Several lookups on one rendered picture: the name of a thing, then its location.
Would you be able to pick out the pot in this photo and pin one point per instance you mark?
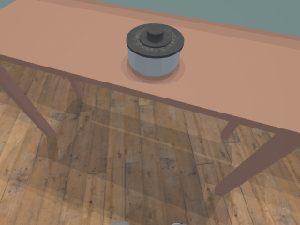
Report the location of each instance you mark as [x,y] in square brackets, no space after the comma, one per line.
[153,67]

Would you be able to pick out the table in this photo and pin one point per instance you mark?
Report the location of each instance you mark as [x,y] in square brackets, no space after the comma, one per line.
[243,75]

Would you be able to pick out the knob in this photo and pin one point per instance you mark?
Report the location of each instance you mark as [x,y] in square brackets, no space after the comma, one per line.
[155,32]

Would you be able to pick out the lid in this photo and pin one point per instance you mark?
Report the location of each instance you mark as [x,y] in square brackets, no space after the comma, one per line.
[170,44]

